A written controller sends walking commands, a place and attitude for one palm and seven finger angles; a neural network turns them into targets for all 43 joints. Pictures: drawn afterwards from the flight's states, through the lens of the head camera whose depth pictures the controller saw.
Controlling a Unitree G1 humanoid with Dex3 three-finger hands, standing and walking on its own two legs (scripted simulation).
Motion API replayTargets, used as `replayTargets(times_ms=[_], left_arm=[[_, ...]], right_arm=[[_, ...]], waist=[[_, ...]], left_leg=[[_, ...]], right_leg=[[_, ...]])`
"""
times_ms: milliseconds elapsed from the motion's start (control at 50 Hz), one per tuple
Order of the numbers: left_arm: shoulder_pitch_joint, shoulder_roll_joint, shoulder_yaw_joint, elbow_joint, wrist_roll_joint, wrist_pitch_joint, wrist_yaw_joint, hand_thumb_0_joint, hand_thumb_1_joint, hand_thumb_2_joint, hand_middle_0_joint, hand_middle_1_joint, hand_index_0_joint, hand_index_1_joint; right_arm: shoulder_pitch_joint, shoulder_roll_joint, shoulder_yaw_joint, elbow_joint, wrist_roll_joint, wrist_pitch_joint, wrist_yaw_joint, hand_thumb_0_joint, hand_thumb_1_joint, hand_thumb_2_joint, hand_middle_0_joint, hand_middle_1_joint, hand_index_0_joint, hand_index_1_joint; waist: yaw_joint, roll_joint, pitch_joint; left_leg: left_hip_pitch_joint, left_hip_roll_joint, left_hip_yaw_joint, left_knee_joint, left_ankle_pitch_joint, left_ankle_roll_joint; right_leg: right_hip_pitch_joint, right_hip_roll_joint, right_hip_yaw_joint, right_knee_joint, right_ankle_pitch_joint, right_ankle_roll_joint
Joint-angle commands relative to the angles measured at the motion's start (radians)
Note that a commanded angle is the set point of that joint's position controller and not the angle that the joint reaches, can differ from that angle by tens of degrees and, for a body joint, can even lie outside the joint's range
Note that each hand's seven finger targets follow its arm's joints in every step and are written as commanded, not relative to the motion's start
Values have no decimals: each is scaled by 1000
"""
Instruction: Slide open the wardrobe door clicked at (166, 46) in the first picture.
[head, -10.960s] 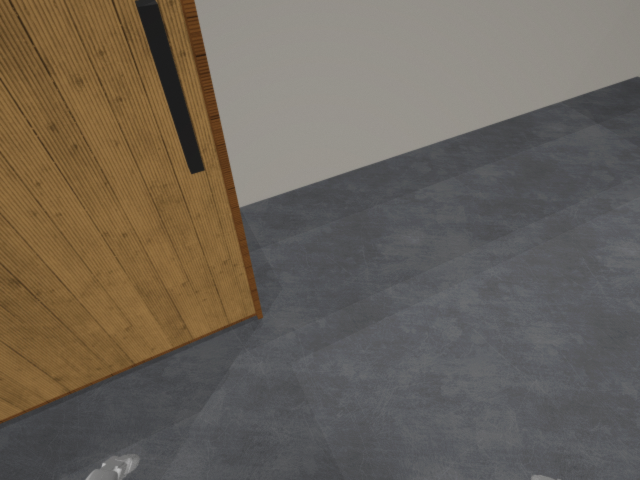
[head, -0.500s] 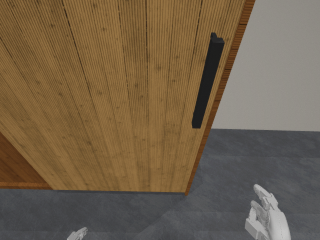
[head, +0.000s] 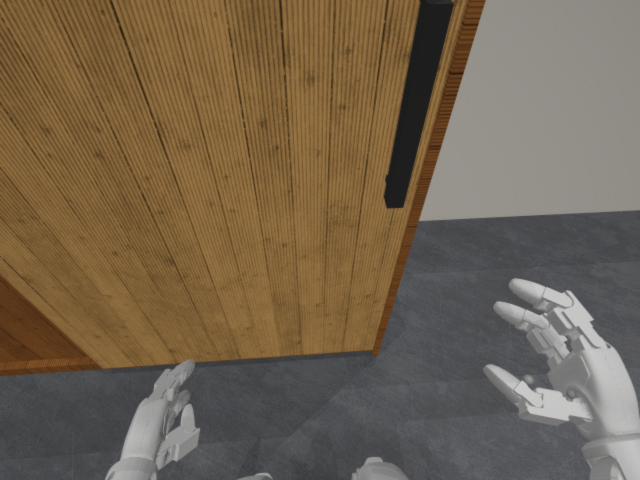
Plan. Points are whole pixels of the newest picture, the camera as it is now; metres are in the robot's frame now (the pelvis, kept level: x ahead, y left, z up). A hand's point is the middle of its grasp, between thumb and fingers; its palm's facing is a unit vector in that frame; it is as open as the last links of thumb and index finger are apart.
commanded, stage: raise the hand with hooked fingers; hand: right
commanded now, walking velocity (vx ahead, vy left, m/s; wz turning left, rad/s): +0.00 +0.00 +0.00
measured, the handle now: (407, 114) +0.55 -0.11 +0.18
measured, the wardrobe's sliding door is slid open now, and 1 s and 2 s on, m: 0.00 0.00 0.00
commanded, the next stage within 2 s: move the hooked fingers beside the handle in 1.42 s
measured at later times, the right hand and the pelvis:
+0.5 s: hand (598, 295) +0.28 -0.27 +0.14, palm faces -0.01 +1.00 -0.07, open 13.1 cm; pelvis +0.03 -0.03 +0.03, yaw +2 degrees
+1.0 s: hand out of the picture +0.31 -0.32 +0.21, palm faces +0.01 +1.00 -0.08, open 14.0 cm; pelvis +0.02 -0.04 +0.05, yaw +1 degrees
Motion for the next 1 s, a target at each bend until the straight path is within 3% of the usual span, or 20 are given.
replayTargets(times_ms=[0,20,60,120,140,200,240,320,340,380,420,460,500,560,620,680,760,840,920,980], left_arm=[[-63,148,70,-175,-5,-44,31,0,900,900,-200,-300,-200,-300],[-74,139,65,-181,2,-39,27,0,900,900,-200,-300,-200,-300],[-73,110,61,-192,4,-47,16,0,900,900,-200,-300,-200,-300],[-52,101,69,-186,12,-72,-7,0,900,900,-200,-300,-200,-300],[-39,107,74,-173,9,-77,-14,0,900,900,-200,-300,-200,-300],[-15,136,85,-148,2,-80,-16,0,900,900,-200,-300,-200,-300],[-7,158,88,-146,-7,-84,-6,0,900,900,-200,-300,-200,-300],[-12,169,84,-151,-4,-93,25,0,900,900,-200,-300,-200,-300],[-16,163,81,-156,-2,-95,28,0,900,900,-200,-300,-200,-300],[-18,149,72,-153,1,-102,26,0,900,900,-200,-300,-200,-300],[-18,148,65,-140,6,-100,24,0,900,900,-200,-300,-200,-300],[-27,146,60,-131,-2,-92,22,0,900,900,-200,-300,-200,-300],[-37,151,57,-125,-8,-81,26,0,900,900,-200,-300,-200,-300],[-47,158,49,-140,-20,-60,34,0,900,900,-200,-300,-200,-300],[-68,154,39,-163,-19,-47,35,0,900,900,-200,-300,-200,-300],[-85,139,31,-176,-10,-44,34,0,900,900,-200,-300,-200,-300],[-88,133,18,-151,-8,-38,37,0,900,900,-200,-300,-200,-300],[-92,139,15,-132,-21,-25,46,0,900,900,-200,-300,-200,-300],[-93,146,13,-142,-26,-14,47,0,900,900,-200,-300,-200,-300],[-98,148,18,-154,-26,-13,36,0,900,900,-200,-300,-200,-300]], right_arm=[[-118,-293,-222,-79,35,157,23,0,-83,-550,258,825,258,825],[-95,-316,-285,-76,62,176,7,0,-60,-540,260,840,260,840],[-67,-288,-339,-179,107,157,-38,0,-13,-520,263,870,263,870],[-12,-219,-314,-256,110,103,-79,0,57,-490,268,915,268,915],[-8,-189,-277,-246,95,94,-79,0,80,-480,270,930,270,930],[-36,-135,-173,-141,51,120,-43,0,150,-450,275,975,275,975],[-99,-154,-151,-130,44,153,-4,0,197,-430,278,1005,278,1005],[-226,-296,-250,-247,52,173,2,0,290,-390,285,1065,285,1065],[-265,-319,-277,-299,55,161,-9,0,313,-380,287,1080,287,1080],[-268,-323,-306,-350,58,131,-43,0,360,-360,290,1110,290,1110],[-277,-320,-312,-344,60,124,-66,0,407,-340,293,1140,293,1140],[-295,-268,-267,-271,59,152,-62,0,453,-320,297,1170,297,1170],[-312,-254,-241,-174,54,216,-35,0,500,-300,300,1200,300,1200],[-354,-262,-211,-87,36,334,13,0,500,-300,300,1200,300,1200],[-434,-311,-233,-135,26,388,28,0,500,-300,300,1200,300,1200],[-536,-387,-308,-260,40,361,15,0,500,-300,300,1200,300,1200],[-591,-407,-342,-211,50,326,2,0,500,-300,300,1200,300,1200],[-649,-384,-285,-81,24,391,30,0,500,-300,300,1200,300,1200],[-653,-400,-274,-3,13,462,66,0,500,-300,300,1200,300,1200],[-629,-401,-285,-23,29,461,88,0,500,-300,300,1200,300,1200]], waist=[[12,47,-173],[-21,24,-208],[-42,13,-268],[-40,27,-289],[-24,24,-246],[36,59,-105],[45,51,-74],[21,2,-183],[14,-20,-241],[0,-84,-263],[-3,-99,-245],[11,-102,-164],[13,-106,-90],[9,-48,-30],[-1,-42,-76],[-6,-67,-192],[0,-86,-151],[13,-143,-62],[7,-44,-71],[2,-17,-107]], left_leg=[[164,103,-296,-341,-77,-66],[219,103,-289,-324,0,-63],[277,93,-247,-292,187,-67],[302,72,-207,-250,427,-75],[272,64,-184,-242,474,-73],[149,48,-151,-269,395,-80],[137,46,-155,-294,337,-77],[208,39,-135,-308,309,-55],[235,38,-125,-303,323,-50],[253,32,-101,-293,359,-38],[258,24,-90,-298,372,-31],[231,24,-79,-316,357,-35],[216,27,-78,-341,325,-36],[228,30,-78,-373,294,-37],[260,29,-84,-394,283,-33],[299,25,-81,-399,310,-31],[299,19,-81,-431,280,-27],[277,30,-90,-463,233,-25],[308,31,-92,-484,233,-25],[311,30,-91,-478,261,-27]], right_leg=[[66,11,-10,-173,76,-28],[80,11,-6,-180,123,-21],[138,8,-11,-206,216,-16],[192,6,-17,-233,317,-16],[209,5,-22,-245,334,-16],[212,0,-26,-265,284,-27],[225,-1,-23,-281,258,-31],[326,-3,-11,-325,279,-34],[368,-3,-3,-339,303,-31],[433,-7,7,-358,366,-17],[455,-11,16,-372,401,-5],[457,-17,23,-397,389,4],[438,-20,29,-426,340,7],[409,-22,39,-467,285,4],[454,-20,49,-486,284,1],[549,-21,63,-491,342,14],[562,-24,70,-524,301,21],[538,-24,73,-570,190,18],[520,-18,69,-576,181,2],[540,-13,66,-561,227,-2]])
